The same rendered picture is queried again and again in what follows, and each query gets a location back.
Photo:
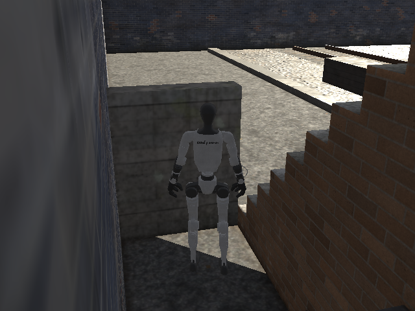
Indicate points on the left robot upper arm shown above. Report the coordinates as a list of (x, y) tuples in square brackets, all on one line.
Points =
[(187, 137)]

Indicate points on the right robot hand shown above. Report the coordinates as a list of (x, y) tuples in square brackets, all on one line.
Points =
[(238, 187)]

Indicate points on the robot left forearm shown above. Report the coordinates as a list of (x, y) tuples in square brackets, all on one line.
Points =
[(175, 172)]

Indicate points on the robot left foot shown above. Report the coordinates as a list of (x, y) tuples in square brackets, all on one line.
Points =
[(193, 265)]

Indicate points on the robot right forearm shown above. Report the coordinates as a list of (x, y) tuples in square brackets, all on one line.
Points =
[(239, 172)]

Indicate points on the robot foot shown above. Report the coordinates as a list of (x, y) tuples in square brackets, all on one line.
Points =
[(193, 265), (223, 269)]

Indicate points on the robot right foot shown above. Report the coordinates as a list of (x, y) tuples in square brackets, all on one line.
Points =
[(223, 269)]

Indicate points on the left robot hand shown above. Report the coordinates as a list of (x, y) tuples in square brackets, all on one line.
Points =
[(172, 187)]

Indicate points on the right robot upper arm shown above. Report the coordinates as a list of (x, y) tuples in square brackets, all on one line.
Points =
[(231, 146)]

